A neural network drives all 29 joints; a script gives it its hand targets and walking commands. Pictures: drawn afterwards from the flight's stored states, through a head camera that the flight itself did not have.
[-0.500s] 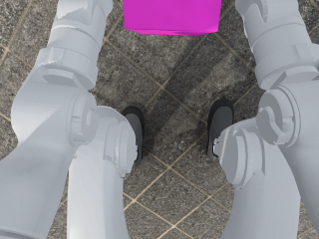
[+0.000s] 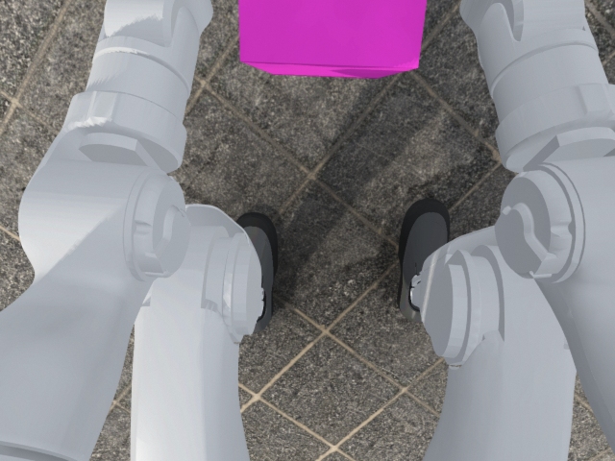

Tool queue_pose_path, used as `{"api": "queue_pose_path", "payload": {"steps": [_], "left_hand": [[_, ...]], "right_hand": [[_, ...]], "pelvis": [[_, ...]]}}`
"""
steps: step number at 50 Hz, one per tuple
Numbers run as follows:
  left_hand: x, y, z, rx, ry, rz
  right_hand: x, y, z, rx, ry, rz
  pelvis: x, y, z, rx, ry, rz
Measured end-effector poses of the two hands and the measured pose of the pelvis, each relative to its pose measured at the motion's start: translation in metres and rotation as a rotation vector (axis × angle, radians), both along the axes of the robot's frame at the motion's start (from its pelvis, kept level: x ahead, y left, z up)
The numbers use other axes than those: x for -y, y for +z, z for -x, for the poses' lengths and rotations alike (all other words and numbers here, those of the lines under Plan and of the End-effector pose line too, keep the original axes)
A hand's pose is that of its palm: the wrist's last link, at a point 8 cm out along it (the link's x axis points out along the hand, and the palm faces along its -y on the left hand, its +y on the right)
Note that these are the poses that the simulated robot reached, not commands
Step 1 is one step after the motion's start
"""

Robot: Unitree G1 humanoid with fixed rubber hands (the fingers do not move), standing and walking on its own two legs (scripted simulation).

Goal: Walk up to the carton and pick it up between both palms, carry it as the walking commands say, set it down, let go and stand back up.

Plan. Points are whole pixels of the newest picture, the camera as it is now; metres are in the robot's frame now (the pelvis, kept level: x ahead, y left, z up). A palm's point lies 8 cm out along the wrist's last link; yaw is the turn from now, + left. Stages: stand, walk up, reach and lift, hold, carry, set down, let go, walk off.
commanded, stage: reach and lift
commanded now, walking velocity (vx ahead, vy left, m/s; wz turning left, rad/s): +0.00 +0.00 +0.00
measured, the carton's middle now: out of the picture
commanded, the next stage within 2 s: none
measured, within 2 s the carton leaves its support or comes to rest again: leaves its support in 0.28 s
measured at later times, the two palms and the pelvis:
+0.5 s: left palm out of the picture +0.56 +0.15 -0.15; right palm out of the picture +0.56 -0.09 -0.14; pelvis -0.01 +0.00 +0.00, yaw +1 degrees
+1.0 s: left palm out of the picture +0.57 +0.13 -0.08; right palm out of the picture +0.56 -0.11 -0.10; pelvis -0.01 -0.02 +0.02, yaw +3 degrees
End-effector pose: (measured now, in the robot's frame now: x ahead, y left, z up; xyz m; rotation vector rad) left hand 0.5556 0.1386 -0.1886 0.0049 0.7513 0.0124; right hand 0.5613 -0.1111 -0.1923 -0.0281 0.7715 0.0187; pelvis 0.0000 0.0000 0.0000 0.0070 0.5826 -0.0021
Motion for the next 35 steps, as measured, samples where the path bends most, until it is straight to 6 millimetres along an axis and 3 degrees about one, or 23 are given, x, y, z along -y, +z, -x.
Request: {"api": "queue_pose_path", "payload": {"steps": [14,27,35], "left_hand": [[-0.003,0.005,-0.001,-0.012,0.031,-0.009],[-0.008,0.048,-0.001,0.034,0.09,-0.01],[-0.006,0.054,-0.001,0.01,0.072,-0.046]], "right_hand": [[-0.008,0.011,-0.004,-0.006,-0.02,0.034],[-0.022,0.055,-0.001,0.046,-0.08,0.078],[-0.023,0.059,0.002,0.019,-0.109,0.091]], "pelvis": [[-0.001,0.0,0.001,0.009,0.009,0.01],[0.0,0.0,0.013,0.081,0.044,0.033],[0.002,0.003,0.011,0.089,0.049,0.027]]}}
